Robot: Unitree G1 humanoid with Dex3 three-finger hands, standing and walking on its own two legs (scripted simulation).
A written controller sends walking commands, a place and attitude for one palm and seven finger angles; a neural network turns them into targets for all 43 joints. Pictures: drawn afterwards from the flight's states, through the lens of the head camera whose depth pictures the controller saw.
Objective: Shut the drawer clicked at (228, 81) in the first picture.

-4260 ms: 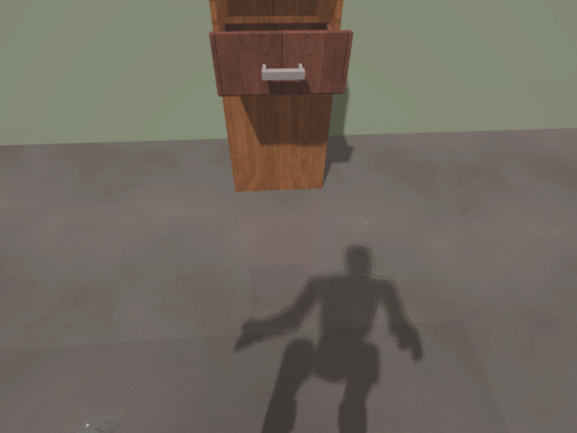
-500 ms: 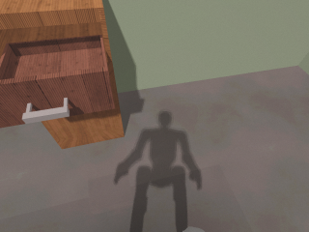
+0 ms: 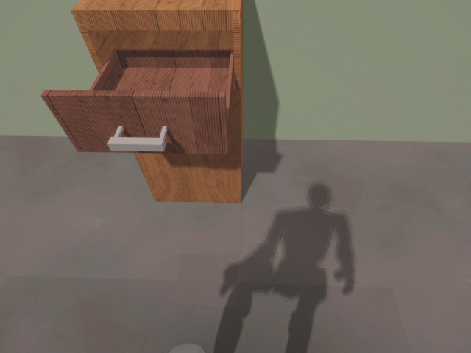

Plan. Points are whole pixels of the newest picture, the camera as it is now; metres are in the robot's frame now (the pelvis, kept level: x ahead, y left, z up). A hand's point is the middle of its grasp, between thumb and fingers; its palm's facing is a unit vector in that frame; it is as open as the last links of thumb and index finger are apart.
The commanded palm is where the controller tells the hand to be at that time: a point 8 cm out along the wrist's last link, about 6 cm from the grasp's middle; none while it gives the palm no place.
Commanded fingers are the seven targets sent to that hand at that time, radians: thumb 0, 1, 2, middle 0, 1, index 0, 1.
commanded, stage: take the last steps up to it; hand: left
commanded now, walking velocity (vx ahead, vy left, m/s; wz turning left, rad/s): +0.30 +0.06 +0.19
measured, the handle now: (139, 137) +0.54 +0.27 +0.01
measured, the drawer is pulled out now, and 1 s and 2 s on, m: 0.29 0.29 0.29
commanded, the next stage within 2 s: come to a stop and stand still in 0.96 s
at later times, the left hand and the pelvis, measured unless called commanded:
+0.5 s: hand out of the picture +0.12 +0.22 -0.17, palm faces +0.05 -0.98 -0.19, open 7.4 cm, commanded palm none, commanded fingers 0.00 0.90 0.90 -0.20 -0.30 -0.20 -0.30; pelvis +0.07 +0.03 +0.00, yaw +2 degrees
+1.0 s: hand (154, 347) +0.15 +0.18 -0.17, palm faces +0.18 -0.97 -0.16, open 7.3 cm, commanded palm none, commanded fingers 0.00 0.90 0.90 -0.20 -0.30 -0.20 -0.30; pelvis +0.21 +0.03 +0.00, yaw +5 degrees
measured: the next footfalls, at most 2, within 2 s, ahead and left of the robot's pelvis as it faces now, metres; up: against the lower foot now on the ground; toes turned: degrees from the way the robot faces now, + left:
left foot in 0.10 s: +0.02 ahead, +0.13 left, +0.00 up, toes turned +6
right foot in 0.58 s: +0.21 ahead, -0.09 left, +0.00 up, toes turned -5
